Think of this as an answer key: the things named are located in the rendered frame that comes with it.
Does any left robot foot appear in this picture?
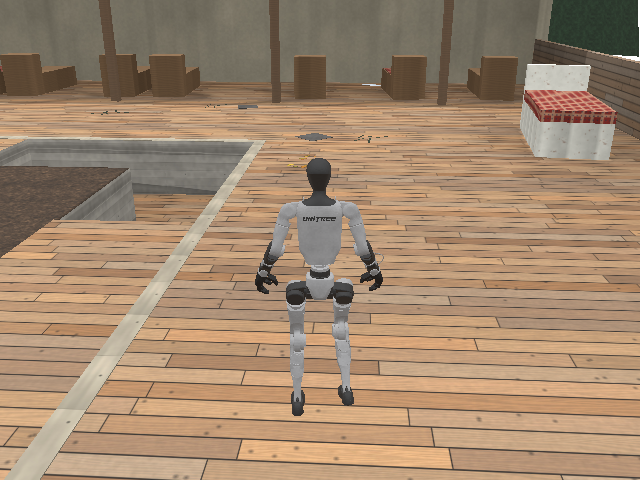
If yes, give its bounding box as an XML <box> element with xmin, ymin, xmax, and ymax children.
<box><xmin>291</xmin><ymin>390</ymin><xmax>305</xmax><ymax>416</ymax></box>

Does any robot left forearm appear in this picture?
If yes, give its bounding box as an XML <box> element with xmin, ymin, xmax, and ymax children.
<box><xmin>258</xmin><ymin>241</ymin><xmax>279</xmax><ymax>277</ymax></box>

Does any right robot upper arm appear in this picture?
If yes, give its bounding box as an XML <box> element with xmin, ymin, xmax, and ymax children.
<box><xmin>340</xmin><ymin>201</ymin><xmax>370</xmax><ymax>256</ymax></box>

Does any left robot upper arm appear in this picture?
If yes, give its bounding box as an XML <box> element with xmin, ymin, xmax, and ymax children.
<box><xmin>269</xmin><ymin>202</ymin><xmax>299</xmax><ymax>257</ymax></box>

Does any robot right forearm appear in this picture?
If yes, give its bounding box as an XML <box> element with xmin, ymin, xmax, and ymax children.
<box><xmin>360</xmin><ymin>240</ymin><xmax>380</xmax><ymax>276</ymax></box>

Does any right robot hand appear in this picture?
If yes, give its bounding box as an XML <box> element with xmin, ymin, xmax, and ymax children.
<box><xmin>360</xmin><ymin>271</ymin><xmax>383</xmax><ymax>291</ymax></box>

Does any robot head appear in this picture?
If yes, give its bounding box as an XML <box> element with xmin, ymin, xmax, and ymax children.
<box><xmin>302</xmin><ymin>158</ymin><xmax>336</xmax><ymax>206</ymax></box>

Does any left robot hand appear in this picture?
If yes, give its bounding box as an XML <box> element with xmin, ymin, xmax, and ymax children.
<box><xmin>255</xmin><ymin>272</ymin><xmax>278</xmax><ymax>294</ymax></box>

